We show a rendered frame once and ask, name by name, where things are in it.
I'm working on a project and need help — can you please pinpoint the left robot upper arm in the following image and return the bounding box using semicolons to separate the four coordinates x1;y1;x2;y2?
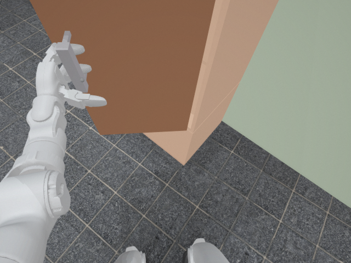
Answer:
0;170;71;263

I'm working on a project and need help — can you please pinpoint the cupboard door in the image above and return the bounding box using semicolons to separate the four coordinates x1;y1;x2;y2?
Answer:
30;0;216;135

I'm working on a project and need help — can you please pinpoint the left robot hand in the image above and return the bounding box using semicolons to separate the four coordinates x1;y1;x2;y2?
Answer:
36;43;107;109

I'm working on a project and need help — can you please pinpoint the robot shin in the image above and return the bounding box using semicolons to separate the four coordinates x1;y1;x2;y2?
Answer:
126;246;138;252
192;238;205;246

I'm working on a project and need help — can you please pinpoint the robot left forearm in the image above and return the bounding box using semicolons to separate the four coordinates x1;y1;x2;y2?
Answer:
3;95;67;179

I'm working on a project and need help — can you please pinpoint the handle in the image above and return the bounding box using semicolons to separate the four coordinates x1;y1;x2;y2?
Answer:
56;31;88;93

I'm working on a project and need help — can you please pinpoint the robot left shin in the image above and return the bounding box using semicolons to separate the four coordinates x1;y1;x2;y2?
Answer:
126;246;138;252

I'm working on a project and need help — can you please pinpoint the robot right shin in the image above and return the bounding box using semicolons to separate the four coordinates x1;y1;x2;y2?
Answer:
192;238;205;246

